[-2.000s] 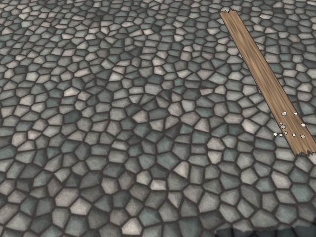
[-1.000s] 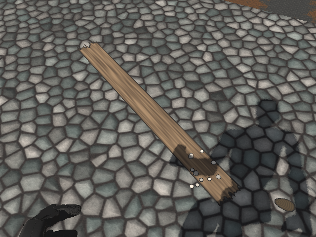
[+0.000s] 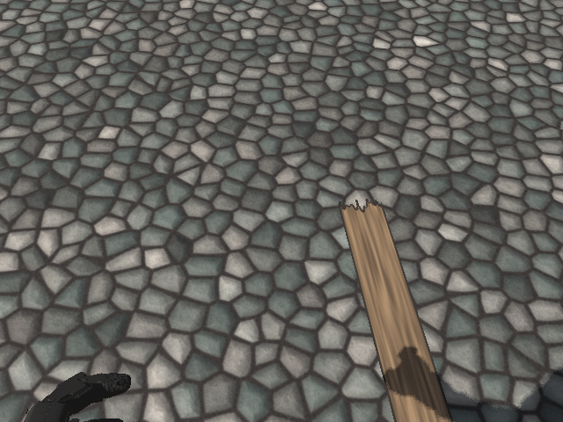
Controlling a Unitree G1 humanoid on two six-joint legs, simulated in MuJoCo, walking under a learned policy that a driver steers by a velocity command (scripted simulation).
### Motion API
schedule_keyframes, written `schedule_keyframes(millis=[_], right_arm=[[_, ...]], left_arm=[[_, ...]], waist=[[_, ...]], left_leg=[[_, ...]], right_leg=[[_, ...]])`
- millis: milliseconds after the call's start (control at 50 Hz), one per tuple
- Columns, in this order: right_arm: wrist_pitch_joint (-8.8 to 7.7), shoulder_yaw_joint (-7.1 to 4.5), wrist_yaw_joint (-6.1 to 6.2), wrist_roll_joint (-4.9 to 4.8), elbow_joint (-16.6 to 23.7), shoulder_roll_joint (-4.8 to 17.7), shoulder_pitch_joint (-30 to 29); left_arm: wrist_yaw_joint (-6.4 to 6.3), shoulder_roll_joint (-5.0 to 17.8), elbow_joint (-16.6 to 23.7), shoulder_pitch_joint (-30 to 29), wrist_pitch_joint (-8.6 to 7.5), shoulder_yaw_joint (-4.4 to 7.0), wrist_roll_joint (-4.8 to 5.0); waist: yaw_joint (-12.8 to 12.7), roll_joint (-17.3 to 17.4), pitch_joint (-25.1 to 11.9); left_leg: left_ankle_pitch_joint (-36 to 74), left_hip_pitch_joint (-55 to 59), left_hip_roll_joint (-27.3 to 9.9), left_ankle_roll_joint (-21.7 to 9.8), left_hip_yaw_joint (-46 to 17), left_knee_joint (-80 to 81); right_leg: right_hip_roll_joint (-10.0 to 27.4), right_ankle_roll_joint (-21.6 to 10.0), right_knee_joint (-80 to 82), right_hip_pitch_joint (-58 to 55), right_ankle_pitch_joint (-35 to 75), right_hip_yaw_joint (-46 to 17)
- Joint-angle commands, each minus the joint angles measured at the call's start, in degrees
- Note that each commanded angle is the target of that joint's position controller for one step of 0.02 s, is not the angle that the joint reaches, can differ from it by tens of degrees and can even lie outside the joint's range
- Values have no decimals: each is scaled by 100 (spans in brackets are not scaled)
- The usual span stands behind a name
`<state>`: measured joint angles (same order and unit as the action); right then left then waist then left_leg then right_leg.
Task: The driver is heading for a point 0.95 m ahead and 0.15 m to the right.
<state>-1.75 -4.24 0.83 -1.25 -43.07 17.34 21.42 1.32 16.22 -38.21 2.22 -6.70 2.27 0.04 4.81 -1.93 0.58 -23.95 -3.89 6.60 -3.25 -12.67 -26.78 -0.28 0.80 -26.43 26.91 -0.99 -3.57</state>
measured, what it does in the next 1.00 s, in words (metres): walks ahead: right foot, then left foot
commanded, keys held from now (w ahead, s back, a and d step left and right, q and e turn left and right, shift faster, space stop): w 0.48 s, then w+e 0.52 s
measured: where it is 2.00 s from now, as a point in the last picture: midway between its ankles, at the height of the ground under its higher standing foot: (289, 257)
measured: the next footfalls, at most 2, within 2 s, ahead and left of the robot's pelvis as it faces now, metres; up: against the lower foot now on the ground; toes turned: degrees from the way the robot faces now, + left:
right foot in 0.02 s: +0.17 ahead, -0.12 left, +0.00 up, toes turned +3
left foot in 0.52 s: +0.42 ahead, +0.15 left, +0.00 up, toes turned +4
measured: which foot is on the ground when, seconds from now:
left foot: down 0.00-0.02, up 0.04-0.50, down 0.52-1.00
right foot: up 0.00-0.00, down 0.02-0.54, up 0.56-1.00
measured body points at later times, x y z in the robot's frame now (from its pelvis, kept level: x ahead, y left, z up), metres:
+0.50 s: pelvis +0.26 +0.02 +0.00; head +0.29 +0.03 +0.45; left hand +0.21 +0.30 -0.13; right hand +0.53 -0.18 -0.06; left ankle +0.39 +0.14 -0.72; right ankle +0.13 -0.12 -0.73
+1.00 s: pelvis +0.52 +0.03 +0.00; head +0.55 +0.02 +0.45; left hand +0.76 +0.23 -0.09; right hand +0.49 -0.26 -0.13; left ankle +0.38 +0.14 -0.73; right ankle +0.66 -0.12 -0.71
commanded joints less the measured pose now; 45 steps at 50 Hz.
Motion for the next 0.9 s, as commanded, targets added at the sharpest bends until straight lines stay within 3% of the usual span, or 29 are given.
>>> schedule_keyframes(millis=[20,40,60,80,120,140,180,240,300,380,440,480,500,520,540,560,580,600,620,660,680,720,760,820,900], right_arm=[[-78,-3,-14,117,395,307,-166],[-141,95,-9,-49,465,10,628],[-173,45,2,-95,357,458,629],[-175,-43,-6,-93,401,778,12],[-206,-34,-15,82,582,665,-756],[-220,-40,-45,74,615,586,-702],[-210,-1,-89,56,570,396,-572],[-202,100,-105,102,712,171,-1024],[-255,161,-152,99,805,71,-1551],[-305,156,-232,28,959,120,-2166],[-337,117,-305,8,1081,229,-2380],[-354,24,-307,36,980,408,-1940],[-351,-99,-263,73,772,617,-1258],[-342,-224,-196,138,582,952,-249],[-290,-354,-158,216,488,1531,300],[-261,-240,-163,144,436,1050,415],[-270,-138,-160,111,425,800,55],[-281,-77,-162,120,442,613,-306],[-308,-21,-186,142,419,424,-623],[-422,-5,-217,206,371,287,-903],[-466,-37,-215,208,299,348,-976],[-527,-68,-186,244,188,383,-1008],[-542,-101,-149,233,65,476,-956],[-502,-120,-85,208,-60,586,-846],[-380,-177,-38,129,-291,791,-404]], left_arm=[[-69,1111,116,1376,-148,411,-117],[-40,1615,-156,2012,-74,560,-164],[12,1147,-186,2056,-52,465,29],[1,789,-149,1795,-25,363,64],[-2,562,-134,1356,50,260,-25],[-20,538,-151,1272,39,226,-73],[-7,487,-225,1310,14,209,-28],[-41,739,-357,1434,21,269,54],[-69,886,-472,1577,85,296,80],[-74,959,-712,1994,164,293,133],[-101,1031,-844,2113,254,312,157],[-136,1132,-864,1993,316,334,164],[-145,1056,-868,2011,334,299,165],[-155,838,-741,1914,320,190,74],[-142,181,-571,2504,228,-23,28],[-130,524,-677,2398,142,54,138],[-112,925,-551,1955,110,188,275],[-118,891,-485,1655,120,189,268],[-129,813,-466,1503,163,202,194],[-137,613,-563,1725,315,213,152],[-135,461,-574,1812,381,192,161],[-165,438,-531,1681,471,221,157],[-140,377,-407,1423,473,199,124],[-34,291,-268,884,407,161,121],[110,172,102,98,402,87,117]], waist=[[-962,454,-1210],[-737,-1354,-1861],[-831,-1233,-1574],[-961,-599,-767],[-823,38,-15],[-637,-246,-24],[-535,-417,-120],[-617,-292,20],[-790,-232,81],[-992,-242,179],[-919,-299,255],[-563,-325,6],[-227,-219,-421],[241,55,-1166],[119,1466,-2011],[253,1487,-2181],[195,1116,-1204],[28,867,-746],[-140,733,-347],[-431,848,-119],[-545,847,-116],[-588,585,23],[-551,550,170],[-356,437,263],[-35,318,492]], left_leg=[[2217,-923,-877,-340,-486,-1739],[-53,-2894,-4,102,277,-3620],[-898,-3788,-260,169,111,-4452],[-420,-4064,-477,173,78,-4702],[237,-3906,-834,176,449,-4251],[470,-3667,-1017,182,499,-3998],[554,-3371,-1121,240,694,-3592],[933,-3460,-1231,354,899,-2668],[1909,-3197,-1174,380,1044,-1546],[2523,-2828,-977,347,1174,-715],[2153,-2765,-908,148,1166,-364],[1965,-1976,-728,-42,1336,-73],[2025,-869,-629,-194,1405,73],[2119,740,-1303,-494,745,-141],[1378,2806,-2831,-1311,-1661,112],[547,2650,-3036,-1468,-2711,745],[416,1892,-2847,-1199,-1889,896],[639,1171,-2588,-1014,-1171,1043],[981,520,-2355,-917,-665,1281],[1759,-261,-2128,-816,51,1625],[1928,-436,-2160,-879,249,1776],[2252,-531,-2098,-844,725,1955],[2687,-435,-2119,-865,1117,1997],[2868,-296,-1918,-659,1721,2026],[2994,348,-2145,-607,2025,1936]], right_leg=[[932,-692,29,-2745,-238,-735],[2075,-1684,485,-4534,-1455,-3279],[2313,-1758,925,-4534,-2789,-4251],[2077,-1521,1015,-3895,-2862,-3489],[1538,-1285,1219,-2740,-1577,-2203],[1456,-1274,1295,-2458,-1080,-1934],[1276,-1322,1448,-2248,-354,-1494],[1293,-1441,1734,-2070,82,-1059],[1131,-1300,1832,-2011,205,-571],[1197,-1181,1727,-2186,316,-360],[1433,-1063,1492,-2631,565,-427],[1388,-907,913,-2742,1650,-270],[1140,-776,84,-2479,2268,-112],[863,-567,-1309,-1553,1489,69],[-25,-148,-3528,694,-1522,422],[-66,-145,-4425,1391,-3184,-304],[213,-201,-4673,1779,-2828,-380],[467,-207,-4490,1676,-2343,-237],[605,-171,-4192,1522,-2001,-190],[784,-118,-3933,907,-1554,-255],[793,-57,-3877,837,-1433,-239],[775,-11,-3715,1032,-997,-340],[804,55,-3120,1251,-453,-401],[705,-22,-2073,1117,446,-97],[641,-186,-1253,1282,507,259]])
